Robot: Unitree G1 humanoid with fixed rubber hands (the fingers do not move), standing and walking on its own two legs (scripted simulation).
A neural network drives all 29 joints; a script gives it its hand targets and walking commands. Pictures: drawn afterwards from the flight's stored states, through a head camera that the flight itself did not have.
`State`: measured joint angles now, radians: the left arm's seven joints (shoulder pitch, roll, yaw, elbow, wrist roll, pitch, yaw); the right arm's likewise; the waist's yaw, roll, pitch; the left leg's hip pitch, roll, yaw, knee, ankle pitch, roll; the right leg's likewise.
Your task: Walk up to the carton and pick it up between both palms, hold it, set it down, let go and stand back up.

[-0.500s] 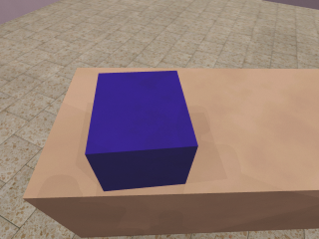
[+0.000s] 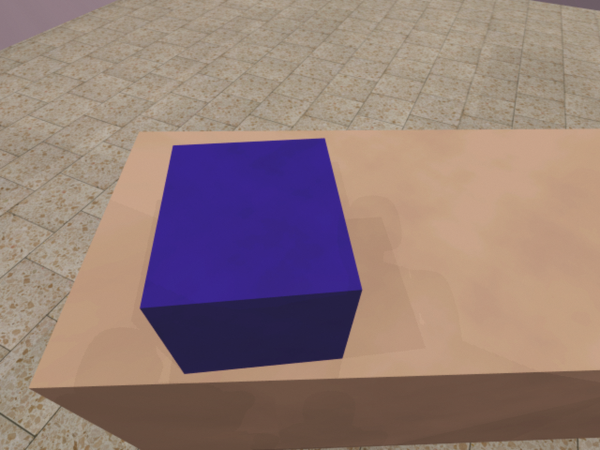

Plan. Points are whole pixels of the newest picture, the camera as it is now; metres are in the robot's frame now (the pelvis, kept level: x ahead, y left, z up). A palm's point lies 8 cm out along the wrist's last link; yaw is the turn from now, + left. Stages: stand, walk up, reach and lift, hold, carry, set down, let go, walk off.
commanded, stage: stand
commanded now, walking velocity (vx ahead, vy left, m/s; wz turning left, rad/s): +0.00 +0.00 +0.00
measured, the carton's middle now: (257, 251) +0.42 +0.07 -0.02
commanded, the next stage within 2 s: reach and lift in 0.78 s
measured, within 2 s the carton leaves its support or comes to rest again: neither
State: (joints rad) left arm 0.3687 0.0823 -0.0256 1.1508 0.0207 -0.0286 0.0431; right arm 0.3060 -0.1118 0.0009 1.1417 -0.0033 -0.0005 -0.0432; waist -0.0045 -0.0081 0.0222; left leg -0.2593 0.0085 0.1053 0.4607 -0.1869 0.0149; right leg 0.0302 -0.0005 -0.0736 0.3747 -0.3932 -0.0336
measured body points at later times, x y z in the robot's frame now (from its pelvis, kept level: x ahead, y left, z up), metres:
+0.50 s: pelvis +0.01 -0.01 +0.00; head +0.03 -0.02 +0.45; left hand -0.05 +0.18 -0.16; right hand -0.01 -0.22 -0.17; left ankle +0.04 +0.11 -0.74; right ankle -0.12 -0.08 -0.74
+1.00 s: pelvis -0.03 -0.01 -0.04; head +0.05 +0.00 +0.40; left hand +0.15 +0.25 -0.17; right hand +0.16 -0.24 -0.18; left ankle +0.04 +0.12 -0.74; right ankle -0.12 -0.09 -0.72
